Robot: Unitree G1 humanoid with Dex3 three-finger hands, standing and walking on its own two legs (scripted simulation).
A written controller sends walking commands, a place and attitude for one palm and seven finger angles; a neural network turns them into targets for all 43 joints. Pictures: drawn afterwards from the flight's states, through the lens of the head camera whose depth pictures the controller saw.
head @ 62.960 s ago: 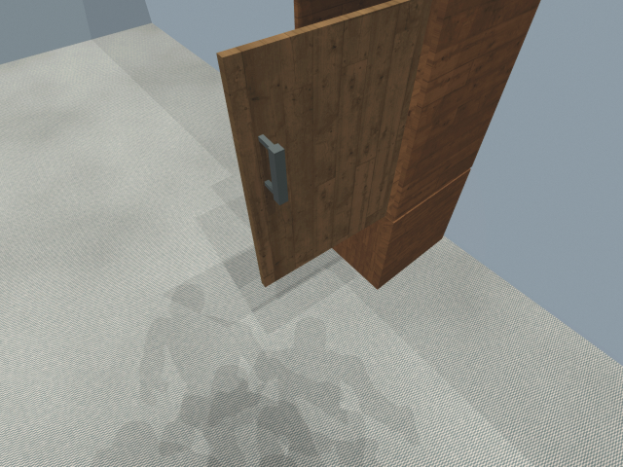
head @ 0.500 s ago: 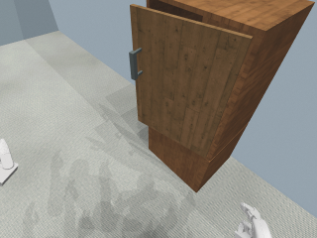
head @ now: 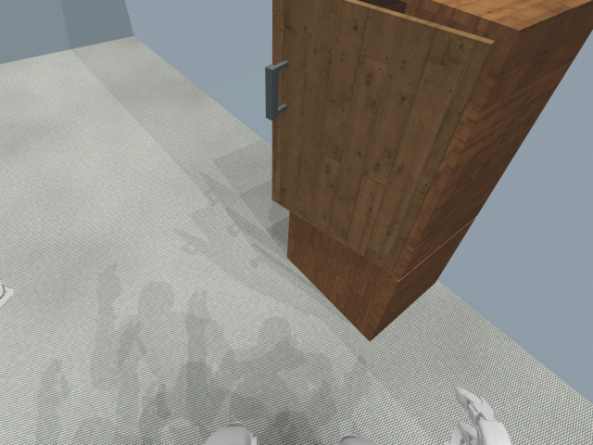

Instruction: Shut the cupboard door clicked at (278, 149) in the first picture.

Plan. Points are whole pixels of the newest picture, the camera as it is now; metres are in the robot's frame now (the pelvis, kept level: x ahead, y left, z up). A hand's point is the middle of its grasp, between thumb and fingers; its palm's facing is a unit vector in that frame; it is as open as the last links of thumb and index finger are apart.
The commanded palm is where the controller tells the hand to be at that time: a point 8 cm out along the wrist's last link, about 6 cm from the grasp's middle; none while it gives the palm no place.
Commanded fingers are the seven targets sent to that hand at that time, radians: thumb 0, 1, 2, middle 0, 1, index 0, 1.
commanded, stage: step back with the hand held close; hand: left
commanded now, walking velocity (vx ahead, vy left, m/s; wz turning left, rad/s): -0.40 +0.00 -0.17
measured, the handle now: (277, 90) +0.81 +0.07 +0.08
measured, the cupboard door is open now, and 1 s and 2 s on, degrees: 11 11 11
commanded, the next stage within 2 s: stop stepping back and stand still in 0.38 s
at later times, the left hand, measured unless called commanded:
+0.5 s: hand out of the picture +0.08 +0.29 +0.20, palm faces +0.51 -0.77 -0.37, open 7.5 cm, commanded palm +0.04 +0.31 +0.21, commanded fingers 0.00 0.90 0.90 -0.20 -0.30 -0.20 -0.30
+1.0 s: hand out of the picture +0.00 +0.30 +0.22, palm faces +0.39 -0.83 -0.40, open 7.4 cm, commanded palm -0.04 +0.32 +0.21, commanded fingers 0.00 0.90 0.90 -0.20 -0.30 -0.20 -0.30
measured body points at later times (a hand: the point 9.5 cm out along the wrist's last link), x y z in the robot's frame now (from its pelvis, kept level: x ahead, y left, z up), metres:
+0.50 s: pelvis -0.12 +0.02 +0.02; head -0.11 +0.04 +0.47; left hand +0.05 +0.33 +0.22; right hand +0.08 -0.19 -0.06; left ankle +0.04 +0.11 -0.68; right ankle -0.16 -0.13 -0.70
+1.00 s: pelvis -0.23 +0.05 +0.04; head -0.27 +0.07 +0.48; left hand -0.02 +0.34 +0.24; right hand -0.18 -0.23 -0.06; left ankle -0.15 +0.17 -0.64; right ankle -0.25 -0.02 -0.70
